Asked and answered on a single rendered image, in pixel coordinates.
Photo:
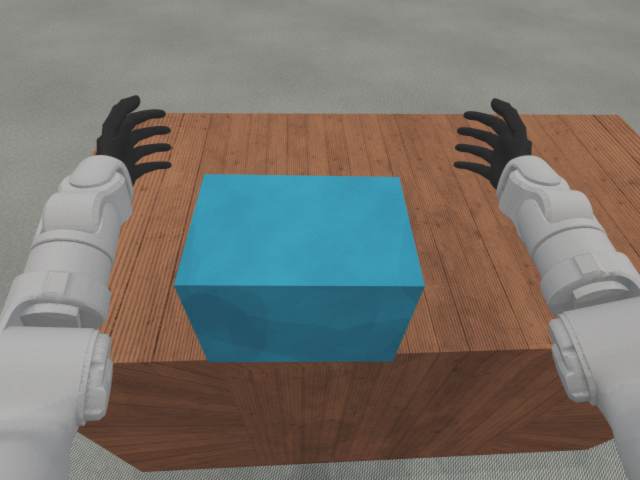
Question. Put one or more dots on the robot right hand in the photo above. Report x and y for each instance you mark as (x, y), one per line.
(511, 143)

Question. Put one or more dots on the carton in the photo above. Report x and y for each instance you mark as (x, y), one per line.
(291, 268)

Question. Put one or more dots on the robot left upper arm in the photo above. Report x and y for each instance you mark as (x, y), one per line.
(52, 380)

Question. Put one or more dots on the pedestal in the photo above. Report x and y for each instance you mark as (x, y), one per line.
(474, 373)

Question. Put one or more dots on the robot right upper arm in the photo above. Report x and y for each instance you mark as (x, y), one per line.
(596, 351)

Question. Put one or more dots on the robot right forearm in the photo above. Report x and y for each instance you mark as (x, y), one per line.
(578, 264)

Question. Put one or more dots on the robot left hand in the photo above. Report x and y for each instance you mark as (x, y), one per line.
(117, 139)

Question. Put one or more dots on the robot left forearm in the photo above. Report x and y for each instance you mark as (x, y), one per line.
(65, 280)

